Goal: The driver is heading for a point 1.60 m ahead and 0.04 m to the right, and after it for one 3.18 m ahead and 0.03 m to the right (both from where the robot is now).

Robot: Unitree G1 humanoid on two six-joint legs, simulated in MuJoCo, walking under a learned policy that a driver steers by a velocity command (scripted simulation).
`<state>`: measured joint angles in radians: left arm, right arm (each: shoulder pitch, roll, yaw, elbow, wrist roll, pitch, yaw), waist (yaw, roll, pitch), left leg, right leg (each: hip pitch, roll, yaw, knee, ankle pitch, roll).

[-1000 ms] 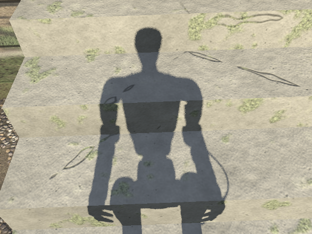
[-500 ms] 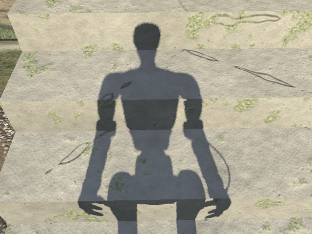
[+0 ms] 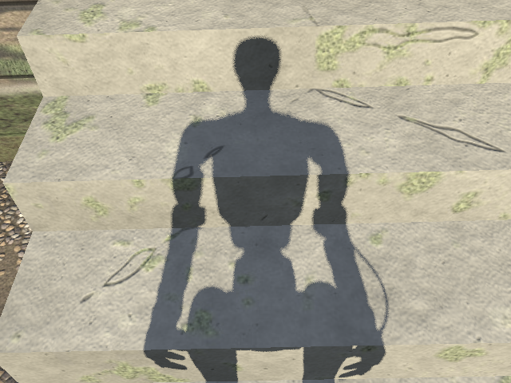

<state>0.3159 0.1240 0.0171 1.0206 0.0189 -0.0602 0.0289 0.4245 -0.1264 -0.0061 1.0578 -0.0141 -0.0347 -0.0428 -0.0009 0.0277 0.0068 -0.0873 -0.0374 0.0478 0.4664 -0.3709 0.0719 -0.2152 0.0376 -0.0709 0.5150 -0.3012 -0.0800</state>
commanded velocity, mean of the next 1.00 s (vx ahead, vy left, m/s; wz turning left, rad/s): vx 0.47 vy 0.00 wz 0.00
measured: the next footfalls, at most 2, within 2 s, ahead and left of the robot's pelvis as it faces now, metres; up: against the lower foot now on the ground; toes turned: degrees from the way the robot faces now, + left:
left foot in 0.38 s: +0.30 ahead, +0.14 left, +0.17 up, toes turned +5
right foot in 0.92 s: +0.60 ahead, -0.02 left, +0.34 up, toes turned -1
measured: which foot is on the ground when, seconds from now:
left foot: down 0.00-0.02, up 0.04-0.36, down 0.38-0.98, up 1.00-1.00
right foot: down 0.00-0.40, up 0.42-0.90, down 0.92-1.00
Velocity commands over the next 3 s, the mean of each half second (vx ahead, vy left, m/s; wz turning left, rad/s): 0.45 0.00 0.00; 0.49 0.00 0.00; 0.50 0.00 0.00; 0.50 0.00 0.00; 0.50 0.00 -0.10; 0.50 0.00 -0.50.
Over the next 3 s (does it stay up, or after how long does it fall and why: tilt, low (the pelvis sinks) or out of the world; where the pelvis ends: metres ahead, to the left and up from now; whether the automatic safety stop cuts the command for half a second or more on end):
stays up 1.58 0.08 0.85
